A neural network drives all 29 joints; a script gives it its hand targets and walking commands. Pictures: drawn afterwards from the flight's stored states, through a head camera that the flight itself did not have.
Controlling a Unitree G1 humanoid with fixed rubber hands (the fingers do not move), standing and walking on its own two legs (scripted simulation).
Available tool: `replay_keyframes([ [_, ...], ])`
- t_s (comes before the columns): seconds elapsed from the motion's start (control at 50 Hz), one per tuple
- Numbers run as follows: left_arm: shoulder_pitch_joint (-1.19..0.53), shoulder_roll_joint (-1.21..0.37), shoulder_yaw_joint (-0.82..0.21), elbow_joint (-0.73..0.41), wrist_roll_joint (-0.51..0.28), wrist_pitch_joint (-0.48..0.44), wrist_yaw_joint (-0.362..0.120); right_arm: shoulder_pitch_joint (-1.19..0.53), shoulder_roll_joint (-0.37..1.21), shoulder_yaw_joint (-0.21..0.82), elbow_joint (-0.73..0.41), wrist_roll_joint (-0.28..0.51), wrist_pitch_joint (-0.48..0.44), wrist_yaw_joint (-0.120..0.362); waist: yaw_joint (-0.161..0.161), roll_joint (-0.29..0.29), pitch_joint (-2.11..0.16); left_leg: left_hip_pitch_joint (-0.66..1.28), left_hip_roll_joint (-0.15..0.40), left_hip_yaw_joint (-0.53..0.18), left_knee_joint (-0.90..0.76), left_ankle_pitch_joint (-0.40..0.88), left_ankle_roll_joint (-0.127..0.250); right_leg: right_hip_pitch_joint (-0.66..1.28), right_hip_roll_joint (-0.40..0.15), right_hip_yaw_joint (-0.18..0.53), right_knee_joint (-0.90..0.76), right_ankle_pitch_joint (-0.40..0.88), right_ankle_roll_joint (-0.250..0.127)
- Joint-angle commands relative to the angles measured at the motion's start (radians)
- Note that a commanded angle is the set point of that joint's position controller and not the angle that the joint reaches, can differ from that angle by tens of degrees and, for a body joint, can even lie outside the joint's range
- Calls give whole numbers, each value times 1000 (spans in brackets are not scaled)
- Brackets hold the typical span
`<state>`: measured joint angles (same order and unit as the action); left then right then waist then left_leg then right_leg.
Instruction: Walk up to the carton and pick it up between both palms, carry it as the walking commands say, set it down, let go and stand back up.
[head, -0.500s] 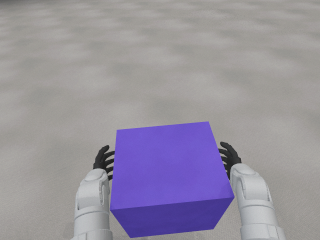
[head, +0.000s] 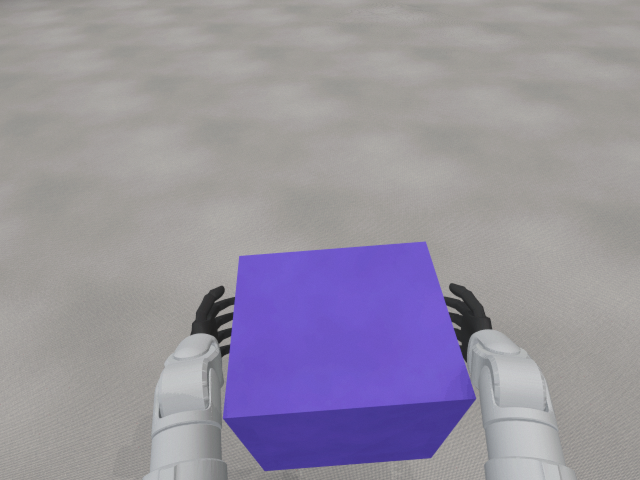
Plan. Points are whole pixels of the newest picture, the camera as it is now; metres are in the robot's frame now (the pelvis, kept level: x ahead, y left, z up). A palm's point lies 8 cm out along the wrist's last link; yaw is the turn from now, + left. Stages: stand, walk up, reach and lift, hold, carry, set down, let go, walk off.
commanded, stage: reach and lift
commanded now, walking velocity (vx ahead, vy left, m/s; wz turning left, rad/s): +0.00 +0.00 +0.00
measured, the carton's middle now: (340, 362) +0.28 +0.00 -0.03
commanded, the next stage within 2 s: hold in 0.54 s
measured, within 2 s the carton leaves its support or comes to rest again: neither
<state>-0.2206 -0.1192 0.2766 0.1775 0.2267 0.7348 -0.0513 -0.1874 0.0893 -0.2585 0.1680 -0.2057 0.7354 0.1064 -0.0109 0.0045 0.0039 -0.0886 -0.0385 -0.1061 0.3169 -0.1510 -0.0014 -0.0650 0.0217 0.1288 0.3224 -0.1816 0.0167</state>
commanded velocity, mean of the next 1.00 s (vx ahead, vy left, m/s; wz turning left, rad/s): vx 0.00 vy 0.00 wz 0.00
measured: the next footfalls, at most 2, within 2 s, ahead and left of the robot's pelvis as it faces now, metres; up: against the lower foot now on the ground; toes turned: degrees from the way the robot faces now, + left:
none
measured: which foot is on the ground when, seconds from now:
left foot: down 0.00-1.00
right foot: down 0.00-1.00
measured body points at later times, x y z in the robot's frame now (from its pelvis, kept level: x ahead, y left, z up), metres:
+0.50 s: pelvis +0.00 +0.00 +0.00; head -0.02 +0.00 +0.45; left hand +0.29 +0.17 +0.03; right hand +0.28 -0.18 +0.02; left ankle +0.02 +0.12 -0.75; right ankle +0.00 -0.13 -0.75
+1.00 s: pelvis +0.00 +0.00 +0.00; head -0.03 +0.00 +0.45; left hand +0.28 +0.17 +0.03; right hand +0.27 -0.18 +0.02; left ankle +0.02 +0.12 -0.75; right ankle +0.00 -0.13 -0.75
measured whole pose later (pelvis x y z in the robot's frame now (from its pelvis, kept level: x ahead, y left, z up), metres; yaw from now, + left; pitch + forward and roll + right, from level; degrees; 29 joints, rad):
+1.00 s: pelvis +0.00 +0.00 +0.00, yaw +0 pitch -5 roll +0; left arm -0.16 -0.11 0.25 0.12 0.20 0.75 -0.05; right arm -0.12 0.10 -0.24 0.10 -0.20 0.75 0.10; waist -0.01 0.00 0.02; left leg -0.07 -0.04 -0.11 0.32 -0.15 0.00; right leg -0.05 0.02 0.13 0.33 -0.19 0.02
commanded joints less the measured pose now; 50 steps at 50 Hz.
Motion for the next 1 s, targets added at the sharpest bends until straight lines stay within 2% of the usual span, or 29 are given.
replay_keyframes([
  [0.0,-513,-853,-668,-89,-238,-26,-215,-598,824,653,-134,227,-49,176,1,-9,-289,138,-62,45,-19,204,-19,23,79,-75,-42,197,-2],
  [0.06,-520,-854,-685,-121,-248,-29,-212,-581,830,660,-138,233,-47,175,2,22,-302,154,-66,47,-16,221,-23,19,77,-73,-41,209,-5],
  [0.12,-490,-845,-673,-102,-243,-24,-212,-563,820,664,-150,218,-41,168,-2,-16,-277,149,-65,48,-19,206,-16,16,78,-74,-47,198,0],
  [0.18,-491,-841,-679,-129,-246,-26,-211,-567,818,668,-164,222,-42,169,2,-16,-286,149,-63,44,-19,204,-15,19,79,-74,-43,191,-1],
  [0.2,-504,-847,-690,-133,-255,-25,-211,-557,808,662,-159,218,-41,169,-9,-7,-266,149,-62,42,-20,207,-18,7,81,-74,-42,192,-4],
  [0.24,-478,-834,-682,-130,-244,-20,-209,-536,806,654,-158,212,-37,166,-8,-8,-263,149,-65,44,-22,220,-18,19,79,-73,-45,213,-2],
  [0.28,-472,-846,-695,-136,-251,-25,-205,-541,805,671,-174,221,-43,167,-4,12,-298,170,-63,42,-19,246,-22,21,83,-72,-39,224,-5],
  [0.3,-464,-838,-685,-130,-247,-23,-205,-540,804,672,-177,217,-41,165,-4,-21,-281,161,-62,41,-20,234,-16,16,82,-72,-40,214,-1],
  [0.36,-449,-826,-685,-141,-247,-20,-205,-515,802,669,-178,211,-36,159,-2,-16,-277,159,-63,44,-21,228,-15,21,79,-71,-42,217,-2],
  [0.38,-449,-822,-698,-155,-247,-22,-205,-501,799,667,-181,213,-36,159,-5,13,-279,164,-68,48,-21,245,-20,24,81,-73,-43,228,-1],
  [0.4,-440,-820,-709,-176,-260,-25,-205,-499,802,693,-208,221,-37,156,-4,-24,-280,167,-67,45,-15,262,-14,24,79,-69,-39,253,3],
  [0.44,-432,-814,-689,-154,-244,-18,-202,-504,794,679,-197,218,-33,157,0,7,-255,144,-66,50,-24,214,-14,30,77,-70,-43,215,0],
  [0.48,-441,-809,-701,-177,-252,-21,-204,-498,799,680,-203,213,-33,157,-3,-22,-269,151,-67,49,-21,213,-13,26,79,-71,-45,209,1],
  [0.5,-431,-813,-710,-188,-255,-26,-204,-487,808,702,-218,227,-37,154,0,-1,-288,156,-70,50,-17,238,-11,37,77,-67,-40,244,0],
  [0.54,-409,-816,-714,-185,-255,-20,-204,-495,798,708,-244,227,-35,150,0,-19,-291,161,-70,49,-15,239,-10,31,78,-69,-40,239,4],
  [0.56,-402,-799,-704,-170,-244,-11,-201,-447,784,676,-189,211,-24,150,-6,6,-247,151,-70,51,-25,228,-16,21,76,-71,-49,227,-2],
  [0.58,-409,-798,-701,-180,-246,-16,-202,-473,781,686,-218,212,-29,150,2,4,-246,142,-72,53,-24,208,-14,28,77,-72,-48,203,-1],
  [0.6,-403,-803,-698,-167,-247,-15,-200,-473,778,683,-214,211,-29,150,-4,-16,-244,147,-68,50,-24,196,-11,16,77,-73,-48,190,-2],
  [0.68,-408,-809,-709,-188,-255,-16,-201,-483,795,702,-234,224,-32,151,4,-19,-270,149,-67,48,-19,215,-10,30,78,-69,-41,216,-1],
  [0.74,-414,-805,-719,-201,-254,-19,-198,-472,793,696,-223,223,-32,150,3,10,-267,144,-69,51,-18,209,-14,30,75,-68,-41,209,-3],
  [0.76,-405,-800,-701,-174,-249,-16,-198,-487,776,690,-224,217,-31,151,0,-21,-256,147,-67,48,-22,192,-10,14,77,-71,-45,184,-1],
  [0.8,-418,-803,-720,-198,-255,-20,-201,-472,796,703,-224,223,-32,150,-2,-3,-257,147,-70,51,-19,202,-12,16,76,-69,-46,198,-3],
  [0.82,-406,-802,-716,-193,-256,-17,-202,-461,795,697,-220,215,-27,149,-9,-30,-253,146,-64,45,-21,205,-9,21,76,-68,-45,205,1],
  [0.84,-413,-797,-705,-171,-247,-14,-200,-474,786,685,-206,215,-28,148,-3,-6,-246,152,-67,51,-23,182,-12,9,75,-72,-48,178,-2],
  [0.9,-442,-806,-705,-178,-254,-23,-205,-505,803,693,-211,221,-30,150,-5,-32,-241,135,-65,49,-20,151,-5,10,74,-71,-48,147,2],
  [0.92,-461,-803,-705,-173,-251,-23,-206,-501,804,683,-191,219,-32,154,-3,-2,-248,133,-64,49,-19,131,-7,5,73,-71,-43,128,-2],
  [0.94,-448,-815,-709,-161,-256,-19,-204,-484,801,678,-177,215,-29,155,-7,-14,-237,132,-60,46,-22,151,-11,3,78,-73,-44,141,-6],
  [0.98,-450,-815,-696,-148,-243,-18,-205,-519,785,674,-194,219,-32,156,-1,21,-248,132,-64,49,-20,141,-12,9,74,-73,-41,128,-6],
])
